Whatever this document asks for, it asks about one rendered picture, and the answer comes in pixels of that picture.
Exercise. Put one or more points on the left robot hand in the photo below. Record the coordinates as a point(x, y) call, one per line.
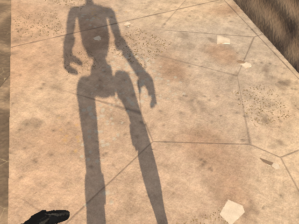
point(48, 217)

